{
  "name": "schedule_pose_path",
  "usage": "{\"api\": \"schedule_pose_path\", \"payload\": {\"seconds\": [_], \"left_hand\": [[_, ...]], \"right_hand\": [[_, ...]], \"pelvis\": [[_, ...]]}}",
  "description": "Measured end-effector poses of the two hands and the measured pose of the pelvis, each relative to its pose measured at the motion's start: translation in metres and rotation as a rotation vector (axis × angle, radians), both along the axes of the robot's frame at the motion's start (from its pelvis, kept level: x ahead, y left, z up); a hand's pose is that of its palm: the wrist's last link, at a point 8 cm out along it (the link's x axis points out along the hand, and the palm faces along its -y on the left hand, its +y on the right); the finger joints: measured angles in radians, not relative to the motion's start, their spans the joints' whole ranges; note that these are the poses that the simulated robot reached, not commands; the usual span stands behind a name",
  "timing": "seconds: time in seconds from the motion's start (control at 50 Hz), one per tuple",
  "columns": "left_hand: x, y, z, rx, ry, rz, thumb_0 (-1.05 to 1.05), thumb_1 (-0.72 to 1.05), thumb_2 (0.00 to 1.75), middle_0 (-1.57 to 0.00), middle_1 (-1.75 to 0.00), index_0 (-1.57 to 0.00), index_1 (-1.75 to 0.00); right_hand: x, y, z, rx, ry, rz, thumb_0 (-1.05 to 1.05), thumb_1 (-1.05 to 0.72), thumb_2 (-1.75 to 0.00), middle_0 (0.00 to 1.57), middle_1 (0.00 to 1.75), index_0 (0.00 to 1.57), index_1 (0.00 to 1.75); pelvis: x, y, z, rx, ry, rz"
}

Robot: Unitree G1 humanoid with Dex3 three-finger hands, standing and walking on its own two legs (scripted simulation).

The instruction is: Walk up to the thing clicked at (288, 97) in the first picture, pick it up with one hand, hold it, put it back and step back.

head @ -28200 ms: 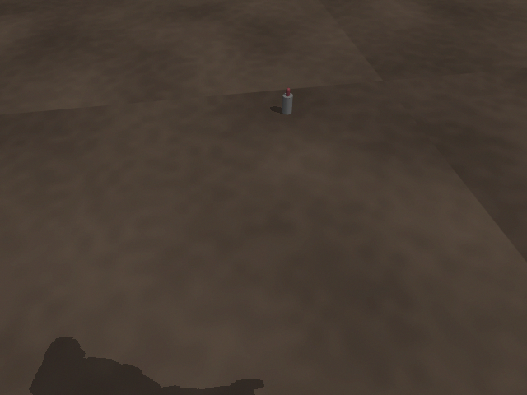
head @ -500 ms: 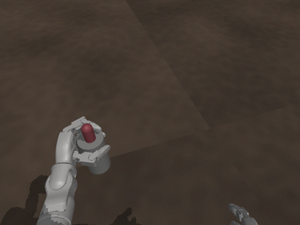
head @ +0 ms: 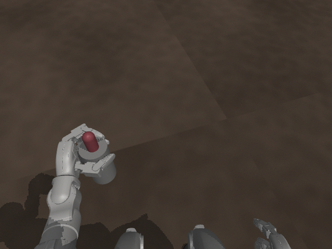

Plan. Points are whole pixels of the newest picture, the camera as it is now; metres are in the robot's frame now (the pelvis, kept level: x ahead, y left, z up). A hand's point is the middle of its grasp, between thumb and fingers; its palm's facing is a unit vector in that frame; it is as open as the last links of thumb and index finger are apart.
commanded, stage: crouch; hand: left
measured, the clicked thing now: (96, 156) +0.35 +0.18 -0.02
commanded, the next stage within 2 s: lower in 1.52 s
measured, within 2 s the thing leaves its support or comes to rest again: neither
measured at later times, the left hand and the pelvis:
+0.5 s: hand (111, 177) +0.38 +0.19 -0.25, palm faces +0.06 -1.00 -0.01, open 7.7 cm; pelvis -0.04 +0.00 -0.21, yaw -1 degrees
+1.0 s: hand (117, 183) +0.40 +0.19 -0.40, palm faces +0.08 -1.00 -0.01, open 7.7 cm; pelvis -0.07 +0.01 -0.35, yaw -4 degrees
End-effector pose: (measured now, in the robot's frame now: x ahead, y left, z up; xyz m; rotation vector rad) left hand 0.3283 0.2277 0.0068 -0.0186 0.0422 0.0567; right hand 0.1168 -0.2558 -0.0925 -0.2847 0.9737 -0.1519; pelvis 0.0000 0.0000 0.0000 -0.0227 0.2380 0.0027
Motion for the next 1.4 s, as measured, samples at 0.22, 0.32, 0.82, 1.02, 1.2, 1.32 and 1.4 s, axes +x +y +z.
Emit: {"api": "schedule_pose_path", "payload": {"seconds": [0.22, 0.32, 0.82, 1.02, 1.2, 1.32, 1.4], "left_hand": [[0.021, 0.012, -0.116, 0.026, -0.04, -0.008, -0.03, -0.18, 0.98, -0.76, -1.02, -0.96, -1.1], [0.026, 0.011, -0.168, 0.031, -0.029, -0.007, -0.03, -0.18, 0.98, -0.76, -1.02, -0.96, -1.1], [0.038, 0.015, -0.366, 0.041, -0.016, 0.015, -0.03, -0.19, 0.98, -0.77, -1.01, -0.96, -1.1], [0.05, 0.016, -0.41, 0.028, -0.015, 0.022, -0.03, -0.19, 0.99, -0.77, -1.01, -0.97, -1.09], [0.055, 0.019, -0.443, 0.025, -0.003, 0.005, -0.03, -0.19, 0.99, -0.77, -1.01, -0.97, -1.09], [0.057, 0.019, -0.46, 0.028, 0.002, -0.004, -0.03, -0.19, 0.99, -0.77, -1.0, -0.97, -1.09], [0.06, 0.018, -0.469, 0.028, 0.002, -0.009, -0.03, -0.19, 0.99, -0.77, -1.0, -0.97, -1.09]], "right_hand": [[-0.021, -0.01, -0.107, -0.032, 0.108, 0.028, 0.01, -0.88, -0.9, 0.2, 0.3, 0.2, 0.3], [-0.026, -0.005, -0.159, -0.01, 0.156, 0.042, 0.01, -0.89, -0.9, 0.2, 0.3, 0.2, 0.3], [-0.084, -0.008, -0.331, -0.043, 0.317, 0.091, 0.01, -0.92, -0.91, 0.2, 0.3, 0.2, 0.3], [-0.114, -0.012, -0.358, -0.074, 0.385, 0.094, 0.01, -0.92, -0.91, 0.2, 0.3, 0.2, 0.3], [-0.124, -0.014, -0.365, -0.114, 0.431, 0.119, 0.01, -0.92, -0.91, 0.2, 0.3, 0.2, 0.3], [-0.126, -0.015, -0.368, -0.134, 0.46, 0.143, 0.01, -0.92, -0.91, 0.2, 0.3, 0.2, 0.3], [-0.126, -0.016, -0.37, -0.145, 0.473, 0.158, 0.01, -0.92, -0.91, 0.2, 0.3, 0.2, 0.3]], "pelvis": [[-0.016, 0.0, -0.101, -0.013, 0.221, -0.001], [-0.023, 0.001, -0.143, -0.016, 0.285, -0.007], [-0.064, 0.004, -0.315, -0.04, 0.315, -0.023], [-0.071, 0.005, -0.352, -0.063, 0.271, -0.042], [-0.071, 0.009, -0.371, -0.089, 0.245, -0.058], [-0.071, 0.01, -0.379, -0.103, 0.229, -0.067], [-0.071, 0.011, -0.384, -0.112, 0.219, -0.074]]}}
